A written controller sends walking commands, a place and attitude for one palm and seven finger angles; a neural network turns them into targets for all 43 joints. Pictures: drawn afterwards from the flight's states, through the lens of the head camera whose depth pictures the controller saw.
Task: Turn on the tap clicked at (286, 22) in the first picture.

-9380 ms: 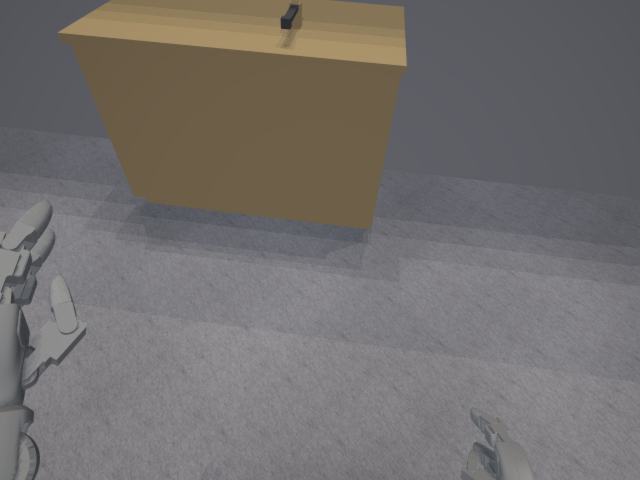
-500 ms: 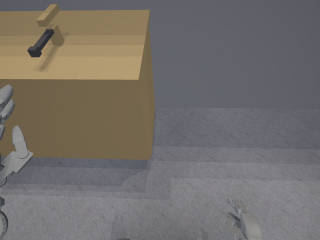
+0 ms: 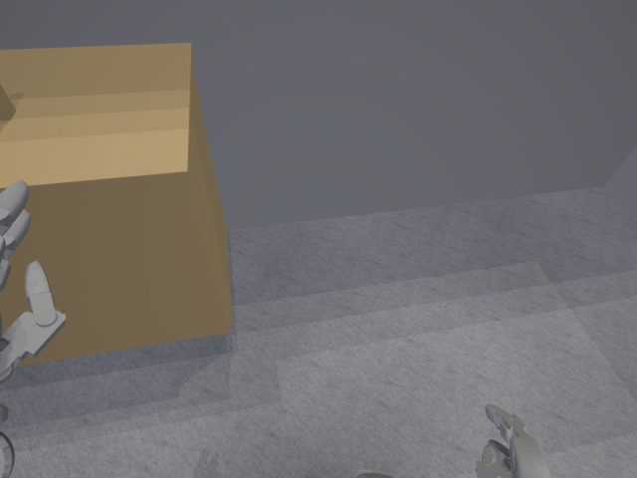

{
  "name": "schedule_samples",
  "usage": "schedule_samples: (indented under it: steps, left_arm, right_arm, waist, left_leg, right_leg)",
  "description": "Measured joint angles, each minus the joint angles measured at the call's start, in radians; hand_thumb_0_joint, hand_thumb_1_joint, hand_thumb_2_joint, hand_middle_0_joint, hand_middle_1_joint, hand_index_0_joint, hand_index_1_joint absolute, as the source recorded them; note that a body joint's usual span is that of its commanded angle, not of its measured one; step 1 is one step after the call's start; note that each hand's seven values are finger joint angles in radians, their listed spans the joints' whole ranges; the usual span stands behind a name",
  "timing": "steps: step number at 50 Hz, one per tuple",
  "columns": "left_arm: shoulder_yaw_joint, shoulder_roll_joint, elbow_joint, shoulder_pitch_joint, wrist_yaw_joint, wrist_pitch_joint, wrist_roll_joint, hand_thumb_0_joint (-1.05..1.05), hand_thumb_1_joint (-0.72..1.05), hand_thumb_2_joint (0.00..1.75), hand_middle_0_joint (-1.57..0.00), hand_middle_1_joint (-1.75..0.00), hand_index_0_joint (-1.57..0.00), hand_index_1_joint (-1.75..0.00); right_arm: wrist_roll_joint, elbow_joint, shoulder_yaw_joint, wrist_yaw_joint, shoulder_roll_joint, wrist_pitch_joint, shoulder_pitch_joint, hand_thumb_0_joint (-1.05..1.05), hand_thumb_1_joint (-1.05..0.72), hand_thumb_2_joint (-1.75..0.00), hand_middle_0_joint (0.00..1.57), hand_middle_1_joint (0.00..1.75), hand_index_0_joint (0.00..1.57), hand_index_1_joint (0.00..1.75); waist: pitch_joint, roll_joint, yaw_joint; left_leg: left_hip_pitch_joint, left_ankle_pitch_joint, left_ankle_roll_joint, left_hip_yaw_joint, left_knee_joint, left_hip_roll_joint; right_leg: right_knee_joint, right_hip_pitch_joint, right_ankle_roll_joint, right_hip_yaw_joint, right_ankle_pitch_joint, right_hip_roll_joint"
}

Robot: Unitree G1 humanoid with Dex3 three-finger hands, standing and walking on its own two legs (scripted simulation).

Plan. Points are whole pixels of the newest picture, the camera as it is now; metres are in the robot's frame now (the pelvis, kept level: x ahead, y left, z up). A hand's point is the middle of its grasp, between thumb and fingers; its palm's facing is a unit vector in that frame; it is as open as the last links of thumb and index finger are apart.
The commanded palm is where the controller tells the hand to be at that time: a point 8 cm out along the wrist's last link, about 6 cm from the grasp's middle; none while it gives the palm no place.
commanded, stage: take the last steps up to it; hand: left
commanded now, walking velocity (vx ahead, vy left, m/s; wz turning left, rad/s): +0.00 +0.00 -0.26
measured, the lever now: out of the picture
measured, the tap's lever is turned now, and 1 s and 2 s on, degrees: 0 0 0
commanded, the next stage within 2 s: come to a stop and stand still in 1.32 s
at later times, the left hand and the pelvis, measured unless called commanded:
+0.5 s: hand (82, 340) +0.19 +0.22 +0.17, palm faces +0.37 -0.81 -0.45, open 7.4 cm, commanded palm +0.14 +0.26 +0.18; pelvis -0.02 -0.02 +0.00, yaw -1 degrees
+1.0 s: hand (47, 286) +0.24 +0.27 +0.17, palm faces +0.41 -0.79 -0.46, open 7.4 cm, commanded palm +0.19 +0.32 +0.18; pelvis +0.03 +0.03 +0.00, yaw +1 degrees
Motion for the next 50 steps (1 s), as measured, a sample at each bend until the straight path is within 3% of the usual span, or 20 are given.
schedule_samples:
  steps: [3, 6, 7, 9, 11, 15, 18, 26, 28, 31, 33, 35, 37, 39, 41, 43, 45, 50]
  left_arm:
    - [-0.014, -0.015, 0.012, -0.003, 0.001, 0.009, 0.001, 0.02, 0.89, 0.90, -0.21, -0.30, -0.21, -0.30]
    - [-0.020, -0.016, 0.019, -0.012, 0.003, 0.009, 0.002, 0.02, 0.89, 0.90, -0.21, -0.30, -0.21, -0.30]
    - [-0.018, -0.008, 0.021, -0.019, 0.003, 0.007, 0.004, 0.02, 0.89, 0.90, -0.21, -0.30, -0.20, -0.30]
    - [-0.023, -0.011, 0.035, -0.048, 0.003, 0.000, 0.009, 0.02, 0.89, 0.90, -0.21, -0.30, -0.20, -0.30]
    - [-0.037, -0.014, 0.044, -0.065, -0.001, 0.000, 0.004, 0.02, 0.89, 0.90, -0.21, -0.30, -0.21, -0.30]
    - [-0.033, -0.013, 0.026, 0.004, -0.002, -0.009, -0.006, 0.02, 0.89, 0.90, -0.21, -0.30, -0.21, -0.30]
    - [-0.019, 0.003, 0.011, 0.062, -0.001, -0.025, -0.003, 0.02, 0.89, 0.90, -0.22, -0.31, -0.21, -0.30]
    - [-0.015, -0.011, -0.001, 0.042, 0.022, -0.040, 0.008, 0.02, 0.89, 0.90, -0.22, -0.31, -0.21, -0.30]
    - [-0.013, -0.015, 0.012, 0.015, 0.026, -0.044, 0.009, 0.02, 0.89, 0.90, -0.21, -0.30, -0.21, -0.30]
    - [-0.011, -0.020, 0.060, -0.007, 0.022, -0.046, 0.017, 0.02, 0.89, 0.90, -0.21, -0.30, -0.21, -0.30]
    - [-0.014, -0.023, 0.067, -0.010, 0.019, -0.037, 0.017, 0.02, 0.89, 0.90, -0.21, -0.30, -0.21, -0.30]
    - [-0.018, -0.022, 0.058, -0.005, 0.017, -0.037, 0.015, 0.02, 0.89, 0.90, -0.21, -0.30, -0.21, -0.30]
    - [-0.023, -0.020, 0.046, -0.007, 0.013, -0.045, 0.020, 0.02, 0.89, 0.90, -0.21, -0.30, -0.21, -0.30]
    - [-0.037, -0.024, 0.049, -0.026, 0.004, -0.054, 0.018, 0.02, 0.89, 0.90, -0.21, -0.30, -0.21, -0.30]
    - [-0.042, -0.030, 0.060, -0.038, -0.004, -0.063, 0.010, 0.02, 0.89, 0.90, -0.21, -0.30, -0.21, -0.30]
    - [-0.035, -0.037, 0.069, -0.029, -0.008, -0.072, 0.007, 0.02, 0.89, 0.90, -0.21, -0.30, -0.21, -0.30]
    - [-0.026, -0.038, 0.070, -0.012, -0.006, -0.076, 0.007, 0.02, 0.89, 0.90, -0.21, -0.30, -0.21, -0.30]
    - [-0.022, -0.031, 0.006, 0.023, 0.008, -0.064, 0.010, 0.02, 0.89, 0.90, -0.21, -0.30, -0.21, -0.30]
  right_arm:
    - [0.006, 0.001, 0.019, 0.012, 0.030, -0.034, 0.009, 0.01, -0.90, -0.90, 0.20, 0.30, 0.20, 0.30]
    - [0.005, 0.005, 0.044, 0.025, 0.061, -0.060, 0.008, 0.01, -0.90, -0.90, 0.20, 0.30, 0.20, 0.30]
    - [0.005, 0.005, 0.053, 0.028, 0.070, -0.065, 0.007, 0.01, -0.90, -0.90, 0.20, 0.30, 0.20, 0.30]
    - [0.005, 0.020, 0.062, 0.030, 0.074, -0.064, -0.011, 0.01, -0.90, -0.90, 0.21, 0.30, 0.21, 0.30]
    - [0.006, 0.044, 0.062, 0.029, 0.071, -0.048, -0.022, 0.01, -0.90, -0.90, 0.21, 0.30, 0.21, 0.30]
    - [0.000, 0.074, 0.053, 0.019, 0.044, -0.005, -0.024, 0.01, -0.90, -0.90, 0.21, 0.30, 0.21, 0.30]
    - [-0.004, 0.080, 0.033, 0.005, 0.019, 0.004, -0.002, 0.02, -0.90, -0.90, 0.21, 0.30, 0.21, 0.30]
    - [-0.014, 0.084, -0.023, -0.025, -0.049, -0.027, 0.053, 0.02, -0.90, -0.90, 0.20, 0.30, 0.20, 0.30]
    - [-0.011, 0.082, -0.030, -0.032, -0.041, -0.036, 0.045, 0.02, -0.90, -0.90, 0.20, 0.30, 0.20, 0.30]
    - [-0.008, 0.084, -0.023, -0.030, -0.008, -0.058, 0.035, 0.02, -0.91, -0.90, 0.20, 0.30, 0.20, 0.30]
    - [-0.006, 0.084, -0.008, -0.023, 0.017, -0.074, 0.030, 0.02, -0.91, -0.90, 0.20, 0.30, 0.20, 0.30]
    - [-0.007, 0.081, 0.011, -0.014, 0.039, -0.086, 0.025, 0.02, -0.90, -0.90, 0.20, 0.30, 0.20, 0.30]
    - [-0.008, 0.076, 0.026, -0.005, 0.051, -0.089, 0.017, 0.01, -0.90, -0.90, 0.20, 0.30, 0.20, 0.30]
    - [-0.006, 0.092, 0.029, 0.005, 0.056, -0.077, -0.001, 0.01, -0.90, -0.90, 0.20, 0.30, 0.20, 0.30]
    - [-0.004, 0.110, 0.031, 0.013, 0.057, -0.058, -0.017, 0.01, -0.90, -0.90, 0.21, 0.30, 0.21, 0.30]
    - [-0.006, 0.114, 0.035, 0.016, 0.052, -0.038, -0.028, 0.01, -0.90, -0.90, 0.21, 0.30, 0.21, 0.30]
    - [-0.007, 0.108, 0.036, 0.016, 0.047, -0.027, -0.032, 0.01, -0.90, -0.90, 0.21, 0.30, 0.21, 0.30]
    - [-0.015, 0.071, 0.018, 0.005, 0.017, -0.034, -0.021, 0.01, -0.90, -0.90, 0.21, 0.30, 0.21, 0.30]
  waist:
    - [-0.005, 0.035, 0.012]
    - [0.004, 0.059, 0.018]
    - [0.006, 0.060, 0.016]
    - [0.026, 0.089, 0.003]
    - [0.032, 0.090, -0.016]
    - [0.021, 0.065, -0.044]
    - [0.009, 0.043, -0.052]
    - [-0.001, 0.017, -0.021]
    - [0.009, 0.007, -0.016]
    - [-0.002, 0.017, -0.025]
    - [-0.007, 0.030, -0.024]
    - [-0.010, 0.043, -0.019]
    - [-0.008, 0.064, -0.015]
    - [-0.001, 0.083, -0.014]
    - [0.004, 0.077, -0.004]
    - [0.007, 0.069, -0.001]
    - [0.013, 0.053, -0.002]
    - [0.043, 0.011, 0.008]
  left_leg:
    - [0.002, -0.009, -0.013, 0.009, 0.011, 0.037]
    - [-0.013, -0.024, -0.032, 0.022, 0.050, 0.073]
    - [-0.026, -0.034, -0.040, 0.024, 0.075, 0.080]
    - [-0.057, -0.054, -0.043, 0.008, 0.132, 0.106]
    - [-0.105, -0.131, -0.032, -0.030, 0.236, 0.076]
    - [-0.190, -0.137, -0.024, -0.046, 0.428, 0.011]
    - [-0.192, -0.111, -0.018, -0.023, 0.363, 0.002]
    - [-0.029, -0.037, 0.020, 0.015, -0.021, -0.006]
    - [-0.028, 0.045, 0.019, 0.020, -0.003, -0.016]
    - [-0.028, 0.009, 0.023, 0.010, 0.027, -0.017]
    - [-0.024, -0.003, 0.021, 0.004, 0.028, -0.014]
    - [-0.025, -0.014, 0.016, 0.002, 0.042, -0.011]
    - [-0.047, -0.045, 0.012, -0.006, 0.096, -0.005]
    - [-0.106, -0.108, 0.008, -0.021, 0.246, -0.008]
    - [-0.180, -0.126, -0.005, -0.032, 0.431, -0.021]
    - [-0.237, -0.103, -0.012, -0.033, 0.518, -0.013]
    - [-0.257, -0.073, -0.013, -0.023, 0.469, 0.008]
    - [-0.165, 0.012, -0.004, 0.026, 0.120, 0.029]
  right_leg:
    - [0.013, 0.041, 0.024, -0.049, -0.050, -0.039]
    - [-0.139, 0.138, 0.031, -0.083, -0.008, -0.066]
    - [-0.207, 0.176, 0.028, -0.091, 0.033, -0.075]
    - [-0.231, 0.181, -0.023, -0.115, 0.106, -0.058]
    - [-0.214, 0.168, -0.052, -0.124, 0.091, -0.062]
    - [-0.264, 0.170, -0.058, -0.110, 0.115, -0.083]
    - [-0.313, 0.179, -0.054, -0.106, 0.144, -0.099]
    - [-0.255, 0.160, -0.019, -0.118, 0.111, -0.141]
    - [-0.165, 0.140, -0.008, -0.098, 0.013, -0.147]
    - [0.004, 0.099, 0.003, -0.094, -0.111, -0.134]
    - [-0.001, 0.109, 0.012, -0.114, -0.123, -0.127]
    - [-0.102, 0.150, 0.015, -0.141, -0.095, -0.120]
    - [-0.201, 0.187, -0.011, -0.160, 0.034, -0.112]
    - [-0.177, 0.183, -0.040, -0.174, 0.046, -0.115]
    - [-0.184, 0.192, -0.044, -0.172, 0.025, -0.128]
    - [-0.222, 0.208, -0.033, -0.166, 0.033, -0.141]
    - [-0.260, 0.223, -0.020, -0.160, 0.050, -0.157]
    - [-0.268, 0.247, 0.021, -0.140, 0.035, -0.207]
